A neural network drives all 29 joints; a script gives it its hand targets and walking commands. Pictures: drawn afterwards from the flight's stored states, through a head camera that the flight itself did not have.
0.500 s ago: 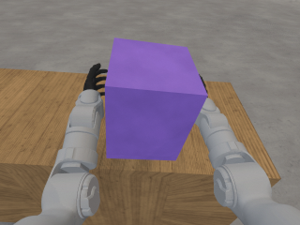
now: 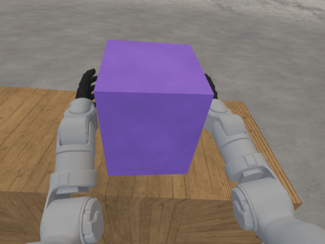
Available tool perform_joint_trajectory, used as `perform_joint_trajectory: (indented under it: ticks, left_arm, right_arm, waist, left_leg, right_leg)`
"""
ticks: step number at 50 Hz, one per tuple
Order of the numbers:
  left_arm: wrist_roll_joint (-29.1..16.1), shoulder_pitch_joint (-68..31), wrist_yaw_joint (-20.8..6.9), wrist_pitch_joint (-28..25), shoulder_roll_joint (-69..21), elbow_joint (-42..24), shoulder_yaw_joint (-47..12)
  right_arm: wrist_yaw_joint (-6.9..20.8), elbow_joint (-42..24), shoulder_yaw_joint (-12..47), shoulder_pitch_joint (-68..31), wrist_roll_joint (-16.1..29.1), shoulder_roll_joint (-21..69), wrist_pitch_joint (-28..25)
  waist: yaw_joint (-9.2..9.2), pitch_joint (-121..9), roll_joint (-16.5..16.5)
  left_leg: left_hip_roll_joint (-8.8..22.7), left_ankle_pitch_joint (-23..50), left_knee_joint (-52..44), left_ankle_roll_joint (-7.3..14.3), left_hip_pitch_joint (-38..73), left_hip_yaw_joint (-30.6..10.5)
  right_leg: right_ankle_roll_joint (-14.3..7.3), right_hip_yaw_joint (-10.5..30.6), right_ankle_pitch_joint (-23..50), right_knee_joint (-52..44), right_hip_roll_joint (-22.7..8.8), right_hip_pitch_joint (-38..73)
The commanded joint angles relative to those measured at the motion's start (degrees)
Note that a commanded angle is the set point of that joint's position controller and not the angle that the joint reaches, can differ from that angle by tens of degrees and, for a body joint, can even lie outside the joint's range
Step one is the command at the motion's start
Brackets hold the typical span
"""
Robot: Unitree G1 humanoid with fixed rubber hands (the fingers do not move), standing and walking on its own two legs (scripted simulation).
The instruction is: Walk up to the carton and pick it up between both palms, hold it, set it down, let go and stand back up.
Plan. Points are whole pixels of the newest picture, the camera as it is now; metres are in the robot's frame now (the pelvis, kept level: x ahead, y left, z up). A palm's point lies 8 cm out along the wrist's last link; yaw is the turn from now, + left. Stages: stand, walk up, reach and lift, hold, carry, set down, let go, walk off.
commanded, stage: reach and lift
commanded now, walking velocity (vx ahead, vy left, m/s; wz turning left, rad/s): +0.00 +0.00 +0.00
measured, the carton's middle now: (149, 110) +0.38 -0.01 +0.19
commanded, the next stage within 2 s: hold in 0.86 s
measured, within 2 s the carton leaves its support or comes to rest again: neither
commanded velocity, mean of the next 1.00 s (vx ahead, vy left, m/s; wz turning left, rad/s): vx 0.00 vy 0.00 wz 0.00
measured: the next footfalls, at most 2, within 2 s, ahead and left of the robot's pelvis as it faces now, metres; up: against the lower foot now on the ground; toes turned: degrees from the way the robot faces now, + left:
none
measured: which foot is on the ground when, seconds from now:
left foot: down 0.00-1.00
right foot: down 0.00-1.00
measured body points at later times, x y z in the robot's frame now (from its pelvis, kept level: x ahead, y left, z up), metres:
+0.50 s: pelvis -0.01 -0.01 +0.00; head -0.07 +0.00 +0.45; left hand +0.40 +0.10 +0.25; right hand +0.38 -0.19 +0.23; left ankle -0.02 +0.12 -0.75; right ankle +0.02 -0.14 -0.75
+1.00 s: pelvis -0.01 +0.00 +0.00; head -0.08 +0.03 +0.44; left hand +0.39 +0.14 +0.26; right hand +0.38 -0.15 +0.27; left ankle -0.02 +0.12 -0.75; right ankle +0.02 -0.14 -0.75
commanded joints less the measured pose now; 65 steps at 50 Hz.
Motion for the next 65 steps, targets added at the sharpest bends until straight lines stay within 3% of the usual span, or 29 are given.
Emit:
perform_joint_trajectory:
  ticks: [1,6,10,18,23,28,32,36,42,46,50,56,65]
  left_arm:
    - [-11.3,-48.3,-7.9,-2.5,-41.8,-13.0,-35.3]
    - [-11.2,-49.4,-7.0,-1.4,-42.0,-11.8,-34.7]
    - [-10.1,-50.8,-6.7,-1.1,-41.3,-8.6,-31.9]
    - [-8.1,-53.5,-7.2,-2.1,-37.4,-1.5,-23.5]
    - [-7.2,-53.8,-8.7,-2.6,-33.5,1.9,-18.6]
    - [-7.7,-53.7,-10.6,-2.5,-31.6,2.7,-17.3]
    - [-9.7,-54.7,-11.4,-1.8,-32.8,0.8,-20.5]
    - [-11.9,-56.6,-11.2,-0.9,-34.7,-2.1,-24.7]
    - [-13.0,-59.0,-10.3,0.7,-37.1,-6.1,-28.4]
    - [-12.5,-59.4,-9.6,1.6,-37.8,-7.7,-28.8]
    - [-11.8,-59.9,-9.0,2.3,-37.9,-7.0,-27.8]
    - [-12.0,-61.2,-7.9,2.4,-38.0,-5.9,-26.3]
    - [-12.1,-61.8,-7.9,2.6,-34.3,-0.9,-20.8]
  right_arm:
    - [6.7,-25.2,15.5,-48.1,7.7,36.3,-2.2]
    - [8.0,-24.9,14.6,-50.4,7.8,35.0,-1.4]
    - [8.9,-23.0,13.7,-53.6,7.6,35.5,-1.1]
    - [8.4,-19.9,14.0,-58.1,7.1,39.5,-0.4]
    - [6.7,-20.1,14.7,-58.6,7.0,41.8,1.0]
    - [4.4,-21.8,15.9,-58.0,8.2,43.5,2.6]
    - [3.1,-23.9,16.5,-58.3,10.3,43.5,3.9]
    - [2.9,-24.8,15.4,-58.9,12.2,41.9,5.1]
    - [4.3,-20.4,12.1,-57.3,13.7,37.6,6.6]
    - [5.7,-17.0,10.8,-55.7,14.3,34.9,7.2]
    - [7.1,-14.7,10.2,-56.4,14.6,33.4,7.3]
    - [7.8,-16.7,12.1,-61.0,15.6,35.2,6.8]
    - [5.7,-21.4,14.2,-65.8,16.0,39.6,8.1]
  waist:
    - [-3.20,-27.5,7.6]
    - [-1.90,-27.6,8.1]
    - [0.17,-27.6,7.6]
    - [3.52,-29.2,2.4]
    - [4.21,-30.0,-1.8]
    - [3.08,-30.9,-3.6]
    - [1.27,-31.0,-1.9]
    - [-0.41,-29.9,1.7]
    - [-2.05,-27.9,7.9]
    - [-2.21,-27.6,11.0]
    - [-1.11,-27.9,11.8]
    - [1.46,-30.8,9.1]
    - [3.83,-31.7,1.1]
  left_leg:
    - [-4.1,33.0,-0.7,-6.4,3.7,-0.3]
    - [-3.0,29.1,-1.9,-6.3,3.2,-0.9]
    - [-3.0,22.9,-3.5,-5.0,0.3,-0.3]
    - [-5.0,14.0,-5.6,-1.3,-6.0,2.3]
    - [-6.2,11.2,-6.2,0.3,-9.0,3.2]
    - [-7.2,10.6,-5.9,0.6,-10.4,3.3]
    - [-7.3,13.3,-4.6,-0.4,-9.7,2.5]
    - [-6.8,16.5,-3.6,-1.9,-8.3,1.5]
    - [-5.5,21.3,-3.3,-4.5,-5.5,0.0]
    - [-4.5,24.6,-3.3,-5.9,-3.5,-0.7]
    - [-3.6,25.2,-3.5,-6.1,-3.6,-0.9]
    - [-3.9,24.9,-3.0,-5.1,-4.5,-0.3]
    - [-5.7,16.4,-4.2,-1.8,-8.8,1.0]
  right_leg:
    - [-0.7,1.0,16.2,2.4,7.3,8.6]
    - [-1.3,1.3,10.6,1.9,7.2,6.4]
    - [-1.5,1.9,7.7,1.9,6.8,7.1]
    - [-0.2,3.2,7.8,1.8,5.9,12.4]
    - [1.4,4.2,11.8,2.4,4.9,17.0]
    - [2.7,4.8,18.9,3.3,4.2,20.7]
    - [2.7,4.6,21.2,3.8,4.6,20.4]
    - [1.8,3.9,18.2,3.4,5.4,17.4]
    - [-0.3,3.1,13.0,2.5,6.7,12.6]
    - [-1.2,2.7,11.4,2.5,7.2,10.5]
    - [-1.4,2.5,9.4,2.7,7.4,9.5]
    - [-1.1,2.8,10.8,2.9,7.5,10.8]
    - [0.5,4.2,11.4,2.1,6.8,14.3]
